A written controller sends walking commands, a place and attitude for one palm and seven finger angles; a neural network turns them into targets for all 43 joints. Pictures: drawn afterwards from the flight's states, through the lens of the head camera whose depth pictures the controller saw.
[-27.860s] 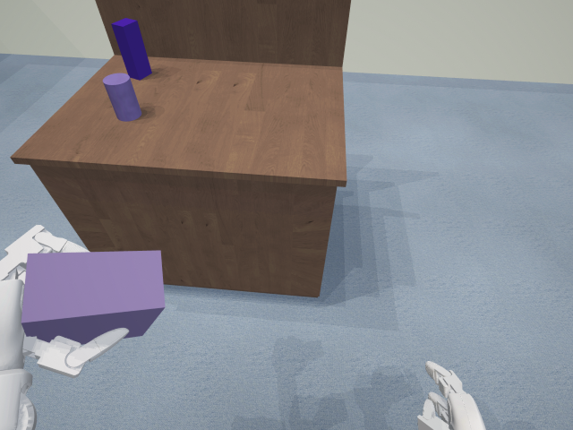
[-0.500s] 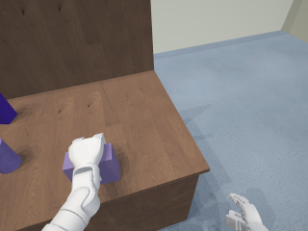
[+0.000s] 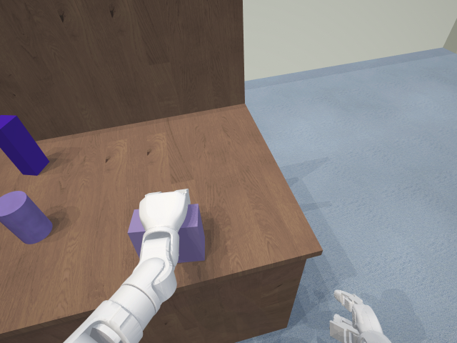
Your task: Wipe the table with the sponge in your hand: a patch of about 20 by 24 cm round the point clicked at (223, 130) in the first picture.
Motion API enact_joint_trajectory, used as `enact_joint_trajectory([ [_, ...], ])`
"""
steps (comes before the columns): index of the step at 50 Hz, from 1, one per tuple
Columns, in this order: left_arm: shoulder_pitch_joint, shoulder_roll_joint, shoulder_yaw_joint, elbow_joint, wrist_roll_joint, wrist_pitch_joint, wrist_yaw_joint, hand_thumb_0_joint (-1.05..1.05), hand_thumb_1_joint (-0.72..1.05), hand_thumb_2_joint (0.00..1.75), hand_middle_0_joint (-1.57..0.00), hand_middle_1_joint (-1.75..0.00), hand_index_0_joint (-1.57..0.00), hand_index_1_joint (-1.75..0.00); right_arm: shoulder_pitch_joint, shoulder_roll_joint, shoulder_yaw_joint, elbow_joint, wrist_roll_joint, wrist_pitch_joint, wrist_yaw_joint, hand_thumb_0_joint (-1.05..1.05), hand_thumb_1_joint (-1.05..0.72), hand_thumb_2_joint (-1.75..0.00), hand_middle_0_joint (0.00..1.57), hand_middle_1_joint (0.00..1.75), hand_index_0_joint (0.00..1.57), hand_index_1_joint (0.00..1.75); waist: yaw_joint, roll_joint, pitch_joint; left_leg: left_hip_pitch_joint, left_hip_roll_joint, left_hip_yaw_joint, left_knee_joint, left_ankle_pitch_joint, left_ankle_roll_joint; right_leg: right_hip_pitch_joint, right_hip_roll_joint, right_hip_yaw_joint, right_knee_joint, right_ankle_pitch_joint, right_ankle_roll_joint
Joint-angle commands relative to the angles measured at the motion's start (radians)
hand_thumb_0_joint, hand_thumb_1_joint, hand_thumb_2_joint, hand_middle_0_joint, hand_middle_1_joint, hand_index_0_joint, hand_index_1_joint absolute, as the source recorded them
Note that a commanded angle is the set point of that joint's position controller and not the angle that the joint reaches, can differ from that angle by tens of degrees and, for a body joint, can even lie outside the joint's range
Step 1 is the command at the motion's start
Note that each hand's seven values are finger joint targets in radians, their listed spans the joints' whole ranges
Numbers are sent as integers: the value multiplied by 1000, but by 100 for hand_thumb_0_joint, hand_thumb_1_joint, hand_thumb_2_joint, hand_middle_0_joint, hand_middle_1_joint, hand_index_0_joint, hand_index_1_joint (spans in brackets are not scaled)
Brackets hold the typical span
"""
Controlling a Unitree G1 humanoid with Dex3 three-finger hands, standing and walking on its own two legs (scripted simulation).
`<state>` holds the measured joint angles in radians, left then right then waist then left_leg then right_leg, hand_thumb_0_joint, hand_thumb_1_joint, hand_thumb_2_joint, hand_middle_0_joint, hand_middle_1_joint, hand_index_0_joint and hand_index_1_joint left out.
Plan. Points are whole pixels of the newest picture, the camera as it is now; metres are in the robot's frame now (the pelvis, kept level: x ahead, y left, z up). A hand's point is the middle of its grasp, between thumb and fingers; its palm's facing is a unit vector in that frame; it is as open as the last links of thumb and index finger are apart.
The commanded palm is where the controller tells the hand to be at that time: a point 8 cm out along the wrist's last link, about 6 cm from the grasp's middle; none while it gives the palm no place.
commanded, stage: slide across to the third lane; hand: left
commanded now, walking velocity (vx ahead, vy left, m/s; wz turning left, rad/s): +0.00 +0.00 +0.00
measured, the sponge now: (171, 240) +0.32 +0.18 -0.03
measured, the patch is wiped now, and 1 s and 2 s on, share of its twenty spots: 0.80 0.85 0.95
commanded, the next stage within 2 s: wipe forward along the third lane in 0.24 s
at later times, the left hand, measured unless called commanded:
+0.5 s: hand (188, 223) +0.34 +0.14 +0.01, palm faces -0.07 -0.04 -1.00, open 10.3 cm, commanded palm +0.32 +0.13 +0.05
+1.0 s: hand (192, 203) +0.39 +0.14 +0.01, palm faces -0.09 +0.01 -1.00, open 10.2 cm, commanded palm +0.37 +0.15 +0.04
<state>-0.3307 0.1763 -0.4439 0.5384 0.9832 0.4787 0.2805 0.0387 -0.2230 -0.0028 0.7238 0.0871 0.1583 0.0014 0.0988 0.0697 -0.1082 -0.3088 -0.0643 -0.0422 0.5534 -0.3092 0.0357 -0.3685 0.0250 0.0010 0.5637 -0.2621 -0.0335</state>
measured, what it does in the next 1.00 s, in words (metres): stands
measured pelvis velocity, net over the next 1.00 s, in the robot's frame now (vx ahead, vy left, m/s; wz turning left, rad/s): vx -0.03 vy -0.03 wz -0.03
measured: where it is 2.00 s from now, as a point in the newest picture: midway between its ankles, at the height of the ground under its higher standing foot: outside the picture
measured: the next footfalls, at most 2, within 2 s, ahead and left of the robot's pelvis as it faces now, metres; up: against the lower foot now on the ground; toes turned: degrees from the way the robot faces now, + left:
none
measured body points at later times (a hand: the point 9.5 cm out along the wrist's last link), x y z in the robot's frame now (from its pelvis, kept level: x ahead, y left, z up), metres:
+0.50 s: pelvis -0.01 -0.02 +0.00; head -0.01 -0.05 +0.45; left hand +0.34 +0.14 +0.07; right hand +0.20 -0.25 -0.11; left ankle -0.02 +0.10 -0.73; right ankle +0.02 -0.10 -0.73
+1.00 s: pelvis -0.03 -0.03 -0.01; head +0.00 -0.06 +0.44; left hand +0.39 +0.14 +0.07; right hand +0.09 -0.28 -0.15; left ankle -0.02 +0.10 -0.73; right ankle +0.02 -0.10 -0.73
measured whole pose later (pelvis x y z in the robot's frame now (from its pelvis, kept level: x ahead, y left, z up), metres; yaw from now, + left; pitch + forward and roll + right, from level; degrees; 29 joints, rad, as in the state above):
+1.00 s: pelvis -0.03 -0.03 -0.01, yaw -2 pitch +10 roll +1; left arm -0.71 0.19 -0.24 1.05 0.97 0.39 0.37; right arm 0.14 -0.24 0.00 0.79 0.07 0.13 -0.07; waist -0.01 0.05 -0.13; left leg -0.49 -0.02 -0.02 0.59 -0.28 0.00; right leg -0.56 0.07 0.01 0.59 -0.21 -0.07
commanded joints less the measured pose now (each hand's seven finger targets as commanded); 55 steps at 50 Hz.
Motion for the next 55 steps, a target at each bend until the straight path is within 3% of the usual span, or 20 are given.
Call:
enact_joint_trajectory([
  [1,-343,-120,-41,-89,-26,-50,17,0,10,130,-120,-160,-120,-160,-171,-104,-32,-145,-1,-34,-1,0,-90,-90,20,30,20,30,-69,-177,-164,54,42,-13,-74,193,-8,65,8,8,-71,166,-48],
  [4,-339,-144,-50,-82,-36,-45,27,0,10,130,-120,-160,-120,-160,-169,-99,-35,-150,-4,-27,8,0,-90,-90,20,30,20,30,-61,-174,-198,57,39,-4,-65,218,-5,91,6,8,-64,206,-48],
  [7,-298,-76,33,-55,-30,-27,42,0,10,130,-120,-160,-120,-160,-185,-105,-33,-150,-8,-13,8,0,-90,-90,20,30,20,30,-35,-179,-203,25,36,0,-74,212,-8,125,8,39,-73,229,-54],
  [14,-309,-97,-2,-68,-30,19,52,0,10,130,-120,-160,-120,-160,-203,-103,-29,-160,-1,2,4,0,-90,-90,20,30,20,30,-54,-189,-194,12,30,23,-83,189,0,158,-4,58,-92,250,-45],
  [17,-260,-25,75,-61,-36,31,50,0,10,130,-120,-160,-120,-160,-211,-109,-30,-161,-2,2,-2,0,-90,-90,20,30,20,30,-32,-175,-195,2,25,25,-90,181,0,178,-2,82,-108,249,-47],
  [19,-330,-53,31,-34,-31,34,47,0,10,130,-120,-160,-120,-160,-197,-107,-24,-153,4,3,-11,0,-90,-90,20,30,20,30,-64,-180,-157,-6,27,29,-96,143,0,145,-6,69,-115,198,-41],
  [22,-377,-3,89,20,-22,27,47,0,10,130,-120,-160,-120,-160,-191,-112,-22,-141,2,-2,-27,0,-90,-90,20,30,20,30,-58,-160,-149,-14,25,28,-102,118,-1,118,-1,80,-128,154,-45],
  [25,-431,-34,52,91,-5,9,47,0,10,130,-120,-160,-120,-160,-163,-109,-21,-130,0,-8,-40,0,-90,-90,20,30,20,30,-86,-187,-143,-32,23,37,-93,91,0,97,-9,72,-129,122,-35],
  [27,-441,44,141,148,-1,-6,54,0,10,130,-120,-160,-120,-160,-152,-117,-21,-116,-5,-14,-52,0,-90,-90,20,30,20,30,-73,-191,-140,-59,23,29,-95,65,-4,81,-5,88,-134,86,-38],
  [29,-491,-22,78,179,9,-23,59,0,10,130,-120,-160,-120,-160,-131,-106,-21,-115,-6,-20,-56,0,-90,-90,20,30,20,30,-98,-187,-151,-63,23,42,-79,61,-1,67,-12,73,-123,92,-30],
  [31,-497,-4,103,234,14,-34,67,0,10,130,-120,-160,-120,-160,-114,-109,-22,-105,-12,-24,-59,0,-90,-90,20,30,20,30,-98,-191,-159,-80,24,44,-70,55,-3,55,-13,76,-117,94,-28],
  [32,-484,65,175,268,7,-36,74,0,10,130,-120,-160,-120,-160,-111,-117,-23,-98,-15,-24,-63,0,-90,-90,20,30,20,30,-84,-212,-161,-107,26,37,-73,38,-6,59,-11,90,-122,71,-29],
  [35,-575,27,132,321,10,-50,88,0,10,130,-120,-160,-120,-160,-86,-112,-19,-93,-15,-34,-70,0,-90,-90,20,30,20,30,-120,-210,-143,-129,30,47,-60,-2,-3,10,-19,79,-122,9,-16],
  [37,-576,121,217,355,10,-56,99,0,10,130,-120,-160,-120,-160,-74,-122,-22,-85,-23,-36,-74,0,-90,-90,20,30,20,30,-102,-199,-184,-153,30,42,-54,0,-4,32,-18,99,-116,11,-18],
  [39,-610,69,166,366,12,-61,105,0,10,130,-120,-160,-120,-160,-55,-111,-21,-88,-20,-39,-73,0,-90,-90,20,30,20,30,-123,-187,-190,-158,33,52,-45,4,-2,27,-25,85,-108,33,-12],
  [42,-653,148,227,407,10,-61,112,0,10,130,-120,-160,-120,-160,-44,-126,-19,-83,-22,-45,-77,0,-90,-90,20,30,20,30,-123,-192,-181,-193,35,46,-47,-32,-2,11,-23,101,-122,-33,-9],
  [45,-669,136,210,439,7,-69,119,0,10,130,-120,-160,-120,-160,-10,-124,-22,-75,-20,-56,-76,0,-90,-90,20,30,20,30,-139,-209,-204,-206,38,56,-35,-29,4,20,-29,95,-118,-23,0],
  [47,-653,203,267,465,6,-72,124,0,10,130,-120,-160,-120,-160,0,-135,-25,-68,-23,-61,-77,0,-90,-90,20,30,20,30,-125,-217,-236,-229,37,51,-32,-23,3,44,-27,111,-116,-11,-1],
  [51,-692,164,223,485,3,-81,127,0,10,130,-120,-160,-120,-160,28,-132,-27,-64,-18,-74,-70,0,-90,-90,20,30,20,30,-150,-194,-213,-242,39,64,-29,-39,5,17,-31,105,-121,-21,5],
  [55,-732,246,269,518,3,-89,134,0,10,130,-120,-160,-120,-160,55,-145,-28,-53,-17,-89,-71,0,-90,-90,20,30,20,30,-158,-198,-212,-277,41,63,-23,-60,7,13,-32,110,-124,-69,10],
])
